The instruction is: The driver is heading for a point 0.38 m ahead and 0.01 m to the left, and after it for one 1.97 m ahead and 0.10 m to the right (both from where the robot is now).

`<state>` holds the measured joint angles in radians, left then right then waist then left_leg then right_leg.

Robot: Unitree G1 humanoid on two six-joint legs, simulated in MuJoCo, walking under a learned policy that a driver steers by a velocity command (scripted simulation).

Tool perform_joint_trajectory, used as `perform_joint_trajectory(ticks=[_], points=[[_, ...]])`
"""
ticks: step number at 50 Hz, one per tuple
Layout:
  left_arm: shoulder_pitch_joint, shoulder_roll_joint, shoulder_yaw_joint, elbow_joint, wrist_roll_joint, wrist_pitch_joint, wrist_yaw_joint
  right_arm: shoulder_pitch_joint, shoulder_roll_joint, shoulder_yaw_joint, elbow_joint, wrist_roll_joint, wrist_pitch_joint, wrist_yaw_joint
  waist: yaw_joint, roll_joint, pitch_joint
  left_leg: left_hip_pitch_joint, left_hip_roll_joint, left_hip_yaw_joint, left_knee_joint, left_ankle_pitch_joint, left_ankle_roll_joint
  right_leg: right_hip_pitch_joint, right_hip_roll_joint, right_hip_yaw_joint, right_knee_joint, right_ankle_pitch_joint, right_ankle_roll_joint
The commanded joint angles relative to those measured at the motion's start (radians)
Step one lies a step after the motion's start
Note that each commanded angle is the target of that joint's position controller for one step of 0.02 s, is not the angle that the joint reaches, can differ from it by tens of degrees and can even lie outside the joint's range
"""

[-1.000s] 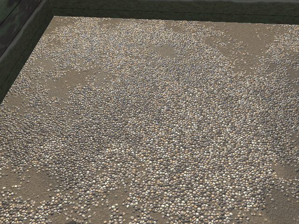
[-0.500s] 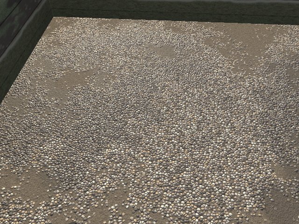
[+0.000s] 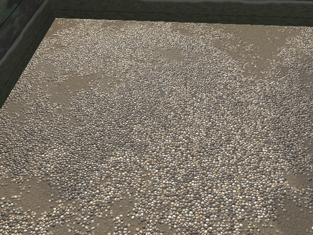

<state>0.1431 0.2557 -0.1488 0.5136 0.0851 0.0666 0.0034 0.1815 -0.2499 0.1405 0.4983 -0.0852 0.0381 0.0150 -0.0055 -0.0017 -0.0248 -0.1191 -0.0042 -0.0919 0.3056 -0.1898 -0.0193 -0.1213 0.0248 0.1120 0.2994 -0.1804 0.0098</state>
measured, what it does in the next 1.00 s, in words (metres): stands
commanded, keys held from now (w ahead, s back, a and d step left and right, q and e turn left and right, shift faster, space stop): w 1.00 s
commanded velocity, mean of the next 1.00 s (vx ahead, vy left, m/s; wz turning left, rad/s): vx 0.50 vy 0.00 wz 0.00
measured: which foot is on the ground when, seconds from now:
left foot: down 0.00-1.00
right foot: down 0.00-1.00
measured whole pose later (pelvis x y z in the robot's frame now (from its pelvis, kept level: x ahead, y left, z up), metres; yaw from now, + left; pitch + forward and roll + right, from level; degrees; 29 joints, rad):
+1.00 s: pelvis +0.00 +0.00 +0.00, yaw +0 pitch +0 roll +0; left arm 0.14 0.25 -0.15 0.52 0.08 0.07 0.01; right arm 0.19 -0.25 0.14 0.50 -0.08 0.04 0.01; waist -0.01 0.00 -0.03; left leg -0.11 0.00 -0.10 0.30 -0.18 -0.02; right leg -0.12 0.03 0.12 0.29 -0.18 0.01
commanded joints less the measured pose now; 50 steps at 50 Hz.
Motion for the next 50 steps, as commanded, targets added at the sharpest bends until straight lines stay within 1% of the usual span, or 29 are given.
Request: perform_joint_trajectory(ticks=[1, 2, 3, 4, 5, 11, 12, 13, 15, 16, 17, 21, 22, 23, 24, 25, 31, 32, 33, 34, 35, 41, 42, 43, 44, 46, 47, 48, 50], points=[[-0.08, 0.091, 0.032, -0.091, -0.002, -0.014, 0.006, -0.056, -0.09, -0.032, -0.087, 0.001, -0.017, -0.003, -0.003, 0.007, -0.06, -0.027, 0.069, -0.058, -0.039, 0.172, 0.029, 0.059, -0.072, 0.082, -0.026, 0.154, -0.029], [-0.073, 0.073, 0.025, -0.106, 0.009, -0.021, -0.003, -0.091, -0.08, -0.026, -0.113, 0.002, -0.017, 0.0, 0.016, 0.001, -0.034, -0.057, 0.069, -0.062, -0.029, 0.233, 0.024, 0.052, -0.076, 0.073, -0.01, 0.226, -0.031], [-0.068, 0.072, 0.024, -0.102, 0.015, -0.024, -0.006, -0.085, -0.078, -0.025, -0.113, -0.002, -0.016, -0.002, 0.013, -0.001, -0.06, -0.045, 0.069, -0.061, -0.027, 0.248, 0.022, 0.064, -0.079, 0.075, -0.003, 0.251, -0.035], [-0.07, 0.091, 0.031, -0.086, 0.002, -0.019, 0.001, -0.046, -0.09, -0.031, -0.087, -0.004, -0.015, -0.005, -0.008, 0.003, -0.098, -0.005, 0.069, -0.056, -0.034, 0.193, 0.025, 0.073, -0.075, 0.084, -0.016, 0.187, -0.034], [-0.076, 0.093, 0.032, -0.091, -0.003, -0.017, 0.004, -0.052, -0.093, -0.032, -0.09, -0.002, -0.015, -0.005, -0.004, 0.005, -0.077, -0.013, 0.069, -0.056, -0.034, 0.18, 0.025, 0.06, -0.073, 0.083, -0.021, 0.167, -0.031], [-0.078, 0.089, 0.032, -0.088, -0.002, -0.014, 0.006, -0.054, -0.09, -0.033, -0.085, 0.002, -0.017, -0.003, -0.002, 0.007, -0.054, -0.031, 0.069, -0.057, -0.042, 0.172, 0.028, 0.058, -0.071, 0.082, -0.028, 0.152, -0.03], [-0.073, 0.071, 0.024, -0.104, 0.01, -0.021, -0.003, -0.089, -0.078, -0.026, -0.112, 0.002, -0.017, 0.0, 0.017, 0.002, -0.031, -0.06, 0.068, -0.061, -0.033, 0.233, 0.023, 0.054, -0.074, 0.074, -0.011, 0.227, -0.033], [-0.072, 0.088, 0.031, -0.084, 0.003, -0.016, 0.003, -0.048, -0.088, -0.032, -0.085, -0.002, -0.016, -0.004, -0.006, 0.006, -0.084, -0.016, 0.068, -0.056, -0.04, 0.188, 0.026, 0.074, -0.073, 0.085, -0.021, 0.178, -0.034], [-0.078, 0.09, 0.032, -0.088, -0.002, -0.014, 0.006, -0.053, -0.091, -0.033, -0.086, 0.001, -0.017, -0.004, -0.003, 0.006, -0.063, -0.023, 0.068, -0.057, -0.04, 0.178, 0.026, 0.061, -0.071, 0.083, -0.026, 0.16, -0.03], [-0.073, 0.071, 0.024, -0.104, 0.01, -0.021, -0.003, -0.087, -0.078, -0.026, -0.113, 0.001, -0.017, -0.001, 0.016, 0.001, -0.035, -0.054, 0.068, -0.061, -0.032, 0.233, 0.023, 0.053, -0.075, 0.075, -0.012, 0.229, -0.033], [-0.072, 0.089, 0.031, -0.083, 0.002, -0.017, 0.003, -0.047, -0.089, -0.032, -0.085, -0.002, -0.015, -0.005, -0.007, 0.005, -0.086, -0.011, 0.069, -0.057, -0.039, 0.186, 0.026, 0.071, -0.073, 0.086, -0.023, 0.177, -0.033], [-0.078, 0.091, 0.032, -0.086, -0.003, -0.014, 0.007, -0.05, -0.091, -0.033, -0.085, 0.002, -0.016, -0.004, -0.003, 0.005, -0.056, -0.025, 0.069, -0.057, -0.042, 0.173, 0.027, 0.058, -0.07, 0.084, -0.03, 0.155, -0.03], [-0.074, 0.072, 0.024, -0.103, 0.01, -0.021, -0.002, -0.085, -0.079, -0.026, -0.112, 0.002, -0.016, -0.001, 0.016, -0.001, -0.03, -0.057, 0.068, -0.061, -0.034, 0.234, 0.022, 0.052, -0.073, 0.075, -0.013, 0.229, -0.032], [-0.066, 0.07, 0.023, -0.098, 0.015, -0.024, -0.006, -0.079, -0.078, -0.026, -0.111, -0.002, -0.015, -0.002, 0.013, -0.001, -0.06, -0.042, 0.068, -0.06, -0.031, 0.249, 0.02, 0.065, -0.077, 0.077, -0.006, 0.255, -0.036], [-0.069, 0.09, 0.031, -0.083, 0.002, -0.018, 0.002, -0.04, -0.09, -0.032, -0.086, -0.004, -0.014, -0.006, -0.008, 0.003, -0.098, -0.002, 0.069, -0.055, -0.037, 0.194, 0.023, 0.075, -0.073, 0.087, -0.019, 0.191, -0.036], [-0.075, 0.092, 0.032, -0.087, -0.004, -0.017, 0.004, -0.046, -0.093, -0.033, -0.088, -0.002, -0.015, -0.005, -0.005, 0.005, -0.077, -0.01, 0.068, -0.055, -0.038, 0.182, 0.023, 0.062, -0.071, 0.086, -0.024, 0.171, -0.032], [-0.078, 0.088, 0.032, -0.085, -0.002, -0.013, 0.007, -0.049, -0.09, -0.033, -0.084, 0.002, -0.016, -0.004, -0.002, 0.007, -0.053, -0.028, 0.068, -0.056, -0.045, 0.172, 0.026, 0.059, -0.069, 0.085, -0.031, 0.155, -0.031], [-0.072, 0.07, 0.024, -0.101, 0.01, -0.02, -0.002, -0.083, -0.078, -0.027, -0.111, 0.002, -0.017, -0.001, 0.017, 0.001, -0.03, -0.058, 0.068, -0.06, -0.036, 0.233, 0.021, 0.054, -0.073, 0.076, -0.014, 0.229, -0.034], [-0.065, 0.069, 0.023, -0.096, 0.015, -0.023, -0.005, -0.078, -0.077, -0.026, -0.11, -0.002, -0.015, -0.002, 0.013, 0.001, -0.059, -0.042, 0.068, -0.06, -0.032, 0.249, 0.02, 0.067, -0.076, 0.079, -0.008, 0.256, -0.037], [-0.068, 0.089, 0.031, -0.081, 0.002, -0.018, 0.002, -0.039, -0.089, -0.033, -0.085, -0.004, -0.014, -0.006, -0.007, 0.004, -0.097, -0.002, 0.068, -0.055, -0.039, 0.194, 0.022, 0.076, -0.072, 0.089, -0.02, 0.192, -0.036], [-0.075, 0.091, 0.032, -0.086, -0.004, -0.016, 0.005, -0.045, -0.092, -0.033, -0.087, -0.001, -0.015, -0.006, -0.004, 0.005, -0.076, -0.01, 0.068, -0.055, -0.039, 0.182, 0.022, 0.063, -0.07, 0.087, -0.025, 0.172, -0.033], [-0.078, 0.088, 0.032, -0.083, -0.002, -0.013, 0.007, -0.046, -0.09, -0.034, -0.083, 0.002, -0.016, -0.004, -0.002, 0.006, -0.053, -0.027, 0.068, -0.056, -0.046, 0.172, 0.025, 0.059, -0.068, 0.086, -0.032, 0.156, -0.031], [-0.072, 0.07, 0.024, -0.099, 0.01, -0.02, -0.002, -0.08, -0.078, -0.027, -0.11, 0.002, -0.016, -0.001, 0.017, 0.001, -0.03, -0.056, 0.067, -0.06, -0.037, 0.233, 0.02, 0.054, -0.072, 0.077, -0.015, 0.231, -0.034], [-0.071, 0.087, 0.031, -0.079, 0.003, -0.016, 0.004, -0.04, -0.088, -0.033, -0.083, -0.002, -0.015, -0.005, -0.006, 0.006, -0.083, -0.012, 0.067, -0.055, -0.044, 0.188, 0.023, 0.074, -0.07, 0.089, -0.025, 0.182, -0.035], [-0.074, 0.09, 0.032, -0.083, -0.003, -0.015, 0.006, -0.043, -0.091, -0.034, -0.085, 0.0, -0.016, -0.005, -0.003, 0.005, -0.067, -0.016, 0.068, -0.055, -0.043, 0.182, 0.023, 0.064, -0.069, 0.088, -0.028, 0.171, -0.033], [-0.078, 0.089, 0.031, -0.082, -0.002, -0.013, 0.008, -0.045, -0.09, -0.034, -0.084, 0.001, -0.016, -0.005, -0.003, 0.006, -0.058, -0.022, 0.067, -0.056, -0.046, 0.173, 0.024, 0.06, -0.068, 0.088, -0.032, 0.16, -0.031], [-0.071, 0.071, 0.024, -0.098, 0.009, -0.02, -0.002, -0.079, -0.079, -0.027, -0.11, 0.002, -0.016, -0.002, 0.016, 0.0, -0.032, -0.052, 0.068, -0.06, -0.036, 0.233, 0.02, 0.053, -0.072, 0.079, -0.016, 0.231, -0.033], [-0.073, 0.088, 0.031, -0.079, 0.003, -0.016, 0.004, -0.039, -0.089, -0.033, -0.083, -0.001, -0.014, -0.005, -0.007, 0.003, -0.081, -0.011, 0.067, -0.055, -0.044, 0.187, 0.023, 0.071, -0.07, 0.089, -0.026, 0.182, -0.035], [-0.078, 0.089, 0.031, -0.083, -0.003, -0.014, 0.007, -0.043, -0.092, -0.034, -0.085, 0.001, -0.016, -0.005, -0.004, 0.005, -0.062, -0.018, 0.067, -0.055, -0.045, 0.177, 0.023, 0.061, -0.068, 0.088, -0.03, 0.164, -0.031]])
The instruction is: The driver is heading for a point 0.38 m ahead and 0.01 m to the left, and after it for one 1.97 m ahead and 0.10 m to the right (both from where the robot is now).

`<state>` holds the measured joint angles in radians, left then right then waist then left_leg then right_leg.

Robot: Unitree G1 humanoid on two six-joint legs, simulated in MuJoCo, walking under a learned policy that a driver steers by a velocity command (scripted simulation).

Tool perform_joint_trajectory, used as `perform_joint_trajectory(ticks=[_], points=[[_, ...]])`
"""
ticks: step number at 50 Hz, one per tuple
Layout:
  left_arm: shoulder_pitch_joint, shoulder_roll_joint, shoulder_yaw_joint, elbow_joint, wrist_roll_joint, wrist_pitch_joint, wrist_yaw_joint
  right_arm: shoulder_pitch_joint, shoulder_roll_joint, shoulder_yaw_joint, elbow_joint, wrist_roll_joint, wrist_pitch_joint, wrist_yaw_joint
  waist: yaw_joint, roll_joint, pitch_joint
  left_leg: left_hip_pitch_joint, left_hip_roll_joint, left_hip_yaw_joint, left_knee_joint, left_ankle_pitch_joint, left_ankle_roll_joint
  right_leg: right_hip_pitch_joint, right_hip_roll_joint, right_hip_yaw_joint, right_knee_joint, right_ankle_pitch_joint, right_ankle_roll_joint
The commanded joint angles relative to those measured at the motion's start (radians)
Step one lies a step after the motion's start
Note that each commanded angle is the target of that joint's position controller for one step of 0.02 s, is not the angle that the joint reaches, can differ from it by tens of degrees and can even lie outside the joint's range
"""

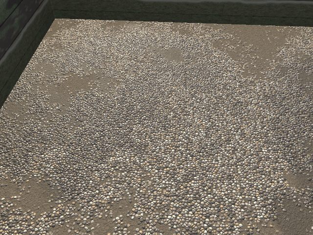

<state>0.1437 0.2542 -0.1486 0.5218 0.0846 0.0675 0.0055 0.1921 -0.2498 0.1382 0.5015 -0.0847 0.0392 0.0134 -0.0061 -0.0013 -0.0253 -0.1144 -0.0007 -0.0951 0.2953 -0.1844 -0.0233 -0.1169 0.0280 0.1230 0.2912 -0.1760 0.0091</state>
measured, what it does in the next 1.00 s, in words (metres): stands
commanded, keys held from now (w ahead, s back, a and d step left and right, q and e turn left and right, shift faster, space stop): w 0.58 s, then no key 0.42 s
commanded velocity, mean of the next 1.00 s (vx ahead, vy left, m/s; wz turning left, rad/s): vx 0.39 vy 0.00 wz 0.00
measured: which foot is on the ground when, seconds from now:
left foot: down 0.00-1.00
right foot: down 0.00-1.00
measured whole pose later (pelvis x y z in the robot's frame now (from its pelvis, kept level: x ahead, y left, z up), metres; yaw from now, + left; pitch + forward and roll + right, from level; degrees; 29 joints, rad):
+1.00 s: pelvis +0.00 +0.00 +0.00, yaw +0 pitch +0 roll +0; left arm 0.31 0.26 -0.09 0.65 0.04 0.07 0.00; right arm 0.32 -0.26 0.08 0.61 -0.04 0.06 0.00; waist 0.00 0.00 -0.03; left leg -0.08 0.00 -0.10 0.23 -0.15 -0.02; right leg -0.08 0.03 0.13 0.22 -0.14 0.01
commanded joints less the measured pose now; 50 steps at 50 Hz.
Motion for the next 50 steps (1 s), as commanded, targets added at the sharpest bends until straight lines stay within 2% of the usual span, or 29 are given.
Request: perform_joint_trajectory(ticks=[1, 2, 3, 4, 6, 7, 8, 9, 11, 12, 13, 14, 16, 17, 18, 19, 22, 23, 24, 25, 26, 29, 31, 32, 33, 41, 50], points=[[-0.079, 0.09, 0.031, -0.09, -0.002, -0.015, 0.006, -0.054, -0.091, -0.031, -0.087, 0.001, -0.017, -0.003, -0.003, 0.006, -0.057, -0.025, 0.064, -0.052, -0.036, 0.167, 0.027, 0.055, -0.071, 0.078, -0.025, 0.156, -0.031], [-0.072, 0.073, 0.024, -0.106, 0.01, -0.021, -0.004, -0.088, -0.08, -0.025, -0.113, 0.001, -0.017, 0.0, 0.016, 0.0, -0.032, -0.055, 0.064, -0.057, -0.026, 0.227, 0.024, 0.048, -0.075, 0.068, -0.009, 0.227, -0.033], [-0.073, 0.089, 0.03, -0.086, 0.003, -0.017, 0.003, -0.048, -0.089, -0.031, -0.086, -0.002, -0.015, -0.004, -0.007, 0.003, -0.081, -0.015, 0.064, -0.052, -0.035, 0.181, 0.026, 0.067, -0.073, 0.079, -0.018, 0.178, -0.034], [-0.075, 0.092, 0.031, -0.09, -0.003, -0.016, 0.004, -0.05, -0.092, -0.032, -0.088, -0.001, -0.016, -0.004, -0.003, 0.004, -0.066, -0.019, 0.064, -0.051, -0.033, 0.174, 0.026, 0.057, -0.071, 0.078, -0.021, 0.167, -0.032], [-0.079, 0.09, 0.031, -0.09, -0.002, -0.014, 0.006, -0.053, -0.09, -0.031, -0.087, 0.001, -0.017, -0.004, -0.003, 0.006, -0.057, -0.025, 0.064, -0.052, -0.037, 0.166, 0.027, 0.055, -0.071, 0.078, -0.025, 0.156, -0.031], [-0.072, 0.073, 0.024, -0.106, 0.01, -0.021, -0.004, -0.087, -0.079, -0.025, -0.113, 0.001, -0.017, -0.001, 0.016, 0.0, -0.031, -0.055, 0.064, -0.056, -0.027, 0.226, 0.023, 0.047, -0.075, 0.069, -0.009, 0.227, -0.033], [-0.073, 0.089, 0.03, -0.086, 0.003, -0.017, 0.003, -0.048, -0.089, -0.031, -0.087, -0.002, -0.015, -0.004, -0.007, 0.004, -0.08, -0.015, 0.064, -0.051, -0.035, 0.18, 0.025, 0.066, -0.072, 0.08, -0.019, 0.178, -0.034], [-0.075, 0.092, 0.031, -0.09, -0.003, -0.016, 0.004, -0.05, -0.092, -0.032, -0.088, -0.001, -0.016, -0.004, -0.003, 0.004, -0.065, -0.018, 0.064, -0.051, -0.034, 0.173, 0.025, 0.057, -0.071, 0.079, -0.022, 0.166, -0.032], [-0.079, 0.09, 0.031, -0.089, -0.002, -0.014, 0.006, -0.052, -0.09, -0.032, -0.087, 0.001, -0.016, -0.004, -0.003, 0.006, -0.057, -0.025, 0.064, -0.051, -0.038, 0.165, 0.027, 0.055, -0.071, 0.079, -0.026, 0.156, -0.031], [-0.072, 0.072, 0.024, -0.105, 0.009, -0.021, -0.004, -0.087, -0.079, -0.025, -0.113, 0.001, -0.017, -0.001, 0.016, 0.0, -0.031, -0.055, 0.064, -0.056, -0.027, 0.225, 0.023, 0.047, -0.075, 0.07, -0.01, 0.227, -0.033], [-0.073, 0.089, 0.03, -0.085, 0.003, -0.017, 0.003, -0.047, -0.089, -0.031, -0.087, -0.002, -0.015, -0.005, -0.007, 0.004, -0.08, -0.014, 0.064, -0.051, -0.036, 0.179, 0.025, 0.066, -0.072, 0.081, -0.02, 0.178, -0.034], [-0.075, 0.091, 0.031, -0.089, -0.003, -0.016, 0.004, -0.049, -0.092, -0.032, -0.088, -0.001, -0.016, -0.004, -0.003, 0.004, -0.065, -0.018, 0.064, -0.051, -0.034, 0.173, 0.025, 0.057, -0.071, 0.079, -0.022, 0.166, -0.033], [-0.079, 0.09, 0.031, -0.089, -0.002, -0.014, 0.006, -0.052, -0.09, -0.032, -0.087, 0.001, -0.016, -0.004, -0.003, 0.006, -0.057, -0.024, 0.064, -0.051, -0.038, 0.164, 0.026, 0.054, -0.07, 0.08, -0.026, 0.156, -0.031], [-0.072, 0.072, 0.024, -0.105, 0.009, -0.021, -0.004, -0.086, -0.079, -0.025, -0.113, 0.001, -0.016, -0.001, 0.016, 0.0, -0.031, -0.055, 0.064, -0.056, -0.028, 0.225, 0.022, 0.047, -0.074, 0.07, -0.01, 0.227, -0.033], [-0.073, 0.089, 0.03, -0.085, 0.003, -0.017, 0.003, -0.047, -0.089, -0.031, -0.087, -0.002, -0.015, -0.005, -0.007, 0.004, -0.08, -0.014, 0.063, -0.051, -0.036, 0.179, 0.025, 0.066, -0.072, 0.081, -0.02, 0.178, -0.035], [-0.075, 0.091, 0.031, -0.089, -0.003, -0.016, 0.004, -0.049, -0.092, -0.032, -0.088, -0.001, -0.016, -0.004, -0.003, 0.004, -0.065, -0.018, 0.064, -0.051, -0.035, 0.172, 0.024, 0.057, -0.07, 0.08, -0.023, 0.166, -0.033], [-0.077, 0.091, 0.031, -0.087, -0.003, -0.014, 0.006, -0.051, -0.091, -0.032, -0.087, 0.002, -0.017, -0.004, -0.003, 0.005, -0.054, -0.025, 0.064, -0.052, -0.038, 0.165, 0.026, 0.054, -0.07, 0.08, -0.027, 0.154, -0.031], [-0.073, 0.071, 0.024, -0.105, 0.01, -0.021, -0.003, -0.085, -0.079, -0.026, -0.113, 0.002, -0.016, -0.001, 0.016, -0.001, -0.027, -0.058, 0.064, -0.056, -0.029, 0.226, 0.022, 0.047, -0.073, 0.07, -0.01, 0.227, -0.033], [-0.066, 0.07, 0.022, -0.1, 0.015, -0.024, -0.007, -0.08, -0.077, -0.025, -0.113, -0.002, -0.015, -0.002, 0.013, -0.002, -0.057, -0.043, 0.063, -0.055, -0.026, 0.241, 0.02, 0.06, -0.076, 0.072, -0.004, 0.254, -0.036], [-0.069, 0.09, 0.03, -0.084, 0.002, -0.019, 0.001, -0.042, -0.09, -0.031, -0.088, -0.005, -0.014, -0.006, -0.008, 0.003, -0.095, -0.002, 0.063, -0.05, -0.033, 0.185, 0.022, 0.07, -0.072, 0.083, -0.016, 0.191, -0.036], [-0.075, 0.092, 0.031, -0.089, -0.004, -0.017, 0.004, -0.047, -0.093, -0.032, -0.09, -0.002, -0.015, -0.006, -0.005, 0.004, -0.075, -0.01, 0.063, -0.05, -0.033, 0.174, 0.022, 0.057, -0.07, 0.081, -0.021, 0.17, -0.033], [-0.078, 0.091, 0.031, -0.088, -0.003, -0.015, 0.006, -0.051, -0.091, -0.032, -0.088, 0.002, -0.015, -0.005, -0.004, 0.004, -0.052, -0.025, 0.064, -0.052, -0.038, 0.159, 0.026, 0.048, -0.069, 0.081, -0.029, 0.148, -0.03], [-0.04, 0.099, 0.038, -0.064, -0.01, -0.011, 0.006, -0.009, -0.101, -0.04, -0.062, 0.011, -0.014, -0.002, -0.003, 0.004, -0.054, -0.015, 0.068, -0.057, -0.054, 0.163, 0.033, 0.067, -0.072, 0.085, -0.04, 0.154, -0.04], [-0.019, 0.086, 0.035, -0.069, -0.002, -0.017, -0.004, -0.031, -0.095, -0.037, -0.078, 0.014, -0.014, 0.002, 0.016, 0.002, -0.022, -0.04, 0.072, -0.065, -0.051, 0.239, 0.031, 0.064, -0.08, 0.081, -0.031, 0.245, -0.045], [0.002, 0.09, 0.039, -0.053, -0.003, -0.018, -0.007, -0.01, -0.099, -0.042, -0.066, 0.016, -0.012, 0.002, 0.013, 0.002, -0.048, -0.02, 0.072, -0.065, -0.052, 0.248, 0.033, 0.082, -0.084, 0.084, -0.031, 0.266, -0.052], [0.07, 0.101, 0.068, 0.008, -0.034, -0.015, -0.009, 0.057, -0.106, -0.07, -0.011, 0.034, 0.005, -0.004, 0.003, 0.0, -0.021, 0.0, 0.069, -0.064, -0.082, 0.182, 0.039, 0.065, -0.084, 0.085, -0.072, 0.211, -0.062], [0.154, 0.099, 0.087, 0.07, -0.049, -0.01, 0.0, 0.12, -0.1, -0.09, 0.04, 0.048, 0.01, -0.015, 0.003, 0.009, 0.004, -0.009, 0.059, -0.054, -0.103, 0.163, 0.041, 0.066, -0.075, 0.074, -0.092, 0.195, -0.066]])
